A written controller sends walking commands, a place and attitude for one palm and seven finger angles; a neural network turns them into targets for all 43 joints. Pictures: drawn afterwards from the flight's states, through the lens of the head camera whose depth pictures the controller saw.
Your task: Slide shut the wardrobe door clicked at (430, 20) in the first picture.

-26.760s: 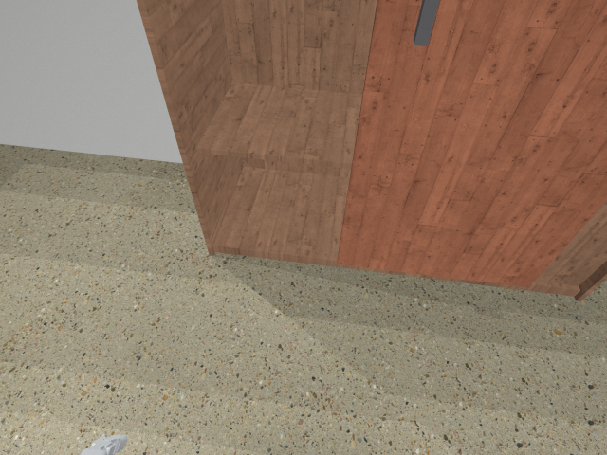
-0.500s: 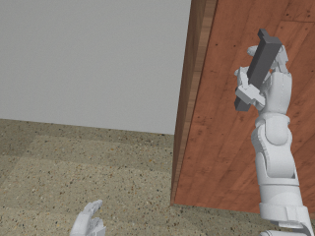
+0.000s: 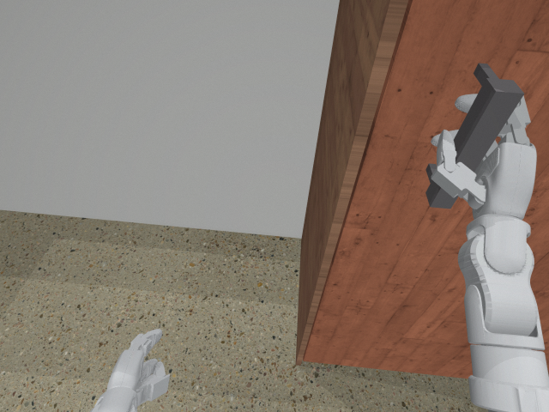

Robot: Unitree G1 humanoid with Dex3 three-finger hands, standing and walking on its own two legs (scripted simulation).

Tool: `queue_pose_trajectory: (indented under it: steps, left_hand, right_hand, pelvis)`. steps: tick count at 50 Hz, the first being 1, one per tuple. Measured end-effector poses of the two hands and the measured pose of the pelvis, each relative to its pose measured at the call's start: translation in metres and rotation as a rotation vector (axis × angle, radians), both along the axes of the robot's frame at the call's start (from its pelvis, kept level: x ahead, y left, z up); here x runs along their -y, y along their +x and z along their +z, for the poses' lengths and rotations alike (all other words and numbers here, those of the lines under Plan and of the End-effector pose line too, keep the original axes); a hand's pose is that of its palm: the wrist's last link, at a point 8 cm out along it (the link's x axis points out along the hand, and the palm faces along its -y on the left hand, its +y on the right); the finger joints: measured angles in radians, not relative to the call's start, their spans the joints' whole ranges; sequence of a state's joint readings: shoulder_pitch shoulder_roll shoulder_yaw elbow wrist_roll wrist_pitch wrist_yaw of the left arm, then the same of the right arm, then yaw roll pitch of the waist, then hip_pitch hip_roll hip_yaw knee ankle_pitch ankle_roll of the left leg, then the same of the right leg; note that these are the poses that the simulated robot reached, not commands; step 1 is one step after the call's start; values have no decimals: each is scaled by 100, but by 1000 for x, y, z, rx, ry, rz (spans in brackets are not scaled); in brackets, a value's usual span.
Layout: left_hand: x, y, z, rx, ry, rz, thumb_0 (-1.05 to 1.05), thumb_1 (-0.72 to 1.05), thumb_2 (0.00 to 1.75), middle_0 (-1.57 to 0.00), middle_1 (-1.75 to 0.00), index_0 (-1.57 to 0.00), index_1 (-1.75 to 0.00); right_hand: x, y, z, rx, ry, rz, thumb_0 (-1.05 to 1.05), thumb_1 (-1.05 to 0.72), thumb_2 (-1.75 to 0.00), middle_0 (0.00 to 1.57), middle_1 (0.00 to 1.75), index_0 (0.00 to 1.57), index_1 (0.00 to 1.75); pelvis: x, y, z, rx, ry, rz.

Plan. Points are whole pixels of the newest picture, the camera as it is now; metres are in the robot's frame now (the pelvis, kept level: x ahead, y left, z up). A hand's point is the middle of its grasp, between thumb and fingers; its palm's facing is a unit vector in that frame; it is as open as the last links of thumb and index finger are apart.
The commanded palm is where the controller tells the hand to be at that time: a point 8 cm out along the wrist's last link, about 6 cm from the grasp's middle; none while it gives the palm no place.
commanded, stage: stop walking and hold the door there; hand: right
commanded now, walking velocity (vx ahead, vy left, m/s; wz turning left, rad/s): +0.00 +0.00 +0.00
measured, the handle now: (460, 139) +0.39 -0.19 +0.24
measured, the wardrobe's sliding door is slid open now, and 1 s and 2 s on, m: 0.00 0.00 0.00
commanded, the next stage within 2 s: loosen the grip on the handle in 0.12 s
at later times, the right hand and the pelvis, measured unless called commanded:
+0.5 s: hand (464, 160) +0.35 -0.18 +0.24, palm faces +0.34 +0.94 -0.07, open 11.2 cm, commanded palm +0.31 -0.22 +0.23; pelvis -0.05 +0.03 -0.01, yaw -3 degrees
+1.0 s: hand (470, 166) +0.35 -0.19 +0.23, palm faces +0.23 +0.97 -0.11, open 14.7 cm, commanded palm +0.32 -0.26 +0.23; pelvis -0.01 +0.01 -0.01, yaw -3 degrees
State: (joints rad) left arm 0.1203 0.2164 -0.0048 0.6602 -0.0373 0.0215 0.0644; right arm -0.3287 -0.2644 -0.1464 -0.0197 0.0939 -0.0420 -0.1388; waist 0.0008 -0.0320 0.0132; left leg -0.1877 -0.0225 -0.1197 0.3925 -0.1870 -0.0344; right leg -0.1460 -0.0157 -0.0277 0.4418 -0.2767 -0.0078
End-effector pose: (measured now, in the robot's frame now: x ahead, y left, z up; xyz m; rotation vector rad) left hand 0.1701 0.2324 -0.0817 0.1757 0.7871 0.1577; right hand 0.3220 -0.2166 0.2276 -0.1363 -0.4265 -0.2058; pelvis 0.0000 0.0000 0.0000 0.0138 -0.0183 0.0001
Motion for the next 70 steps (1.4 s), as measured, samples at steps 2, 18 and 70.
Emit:
queue_pose_trajectory:
  steps: [2,18,70]
  left_hand:
    - [-3,-3,-1,-5,-1,5,1,90,89,-20,-30,-20,-30]
    - [-10,-32,-6,14,11,-117,1,90,89,-20,-30,-20,-30]
    - [-6,-19,-20,-5,30,-119,1,90,89,-20,-30,-20,-30]
  right_hand:
    - [0,0,0,-1,-4,-4,-3,-65,-82,45,140,21,134]
    - [21,-1,13,-38,42,43,-7,-32,-74,51,141,30,137]
    - [85,-17,1,0,-38,-105,-1,55,-20,30,117,26,115]
  pelvis:
    - [-2,0,0,0,0,0]
    - [-18,-29,-4,-21,-17,-41]
    - [-16,-3,-12,-68,-2,-72]
